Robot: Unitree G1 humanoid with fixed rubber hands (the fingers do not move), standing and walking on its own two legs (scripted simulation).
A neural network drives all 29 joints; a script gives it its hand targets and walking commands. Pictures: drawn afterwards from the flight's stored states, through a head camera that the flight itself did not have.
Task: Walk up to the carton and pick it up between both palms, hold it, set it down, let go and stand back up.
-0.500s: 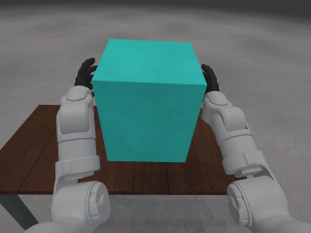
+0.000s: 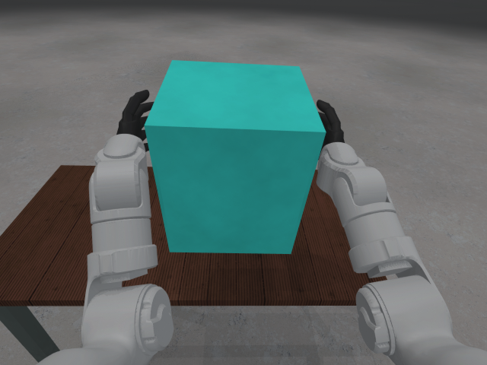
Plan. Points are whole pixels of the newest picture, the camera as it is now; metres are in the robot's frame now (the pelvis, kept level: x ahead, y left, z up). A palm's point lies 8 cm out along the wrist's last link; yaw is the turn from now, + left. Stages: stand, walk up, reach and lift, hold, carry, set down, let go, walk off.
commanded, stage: hold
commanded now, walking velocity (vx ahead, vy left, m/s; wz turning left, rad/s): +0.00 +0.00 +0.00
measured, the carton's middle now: (233, 160) +0.39 +0.00 +0.21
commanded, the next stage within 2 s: none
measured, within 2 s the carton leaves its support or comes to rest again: neither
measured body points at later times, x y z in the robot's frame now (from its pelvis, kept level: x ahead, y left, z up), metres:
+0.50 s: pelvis +0.00 +0.00 +0.00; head -0.08 +0.01 +0.44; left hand +0.37 +0.15 +0.26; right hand +0.37 -0.16 +0.25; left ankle +0.03 +0.15 -0.75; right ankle +0.01 -0.12 -0.75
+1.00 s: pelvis +0.00 +0.00 +0.00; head -0.08 +0.01 +0.44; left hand +0.37 +0.15 +0.26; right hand +0.37 -0.15 +0.25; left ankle +0.03 +0.15 -0.75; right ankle +0.01 -0.12 -0.75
